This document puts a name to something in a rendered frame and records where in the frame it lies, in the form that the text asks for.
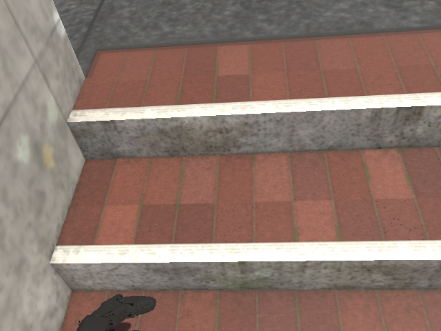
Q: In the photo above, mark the left robot hand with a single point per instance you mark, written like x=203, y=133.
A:
x=115, y=310

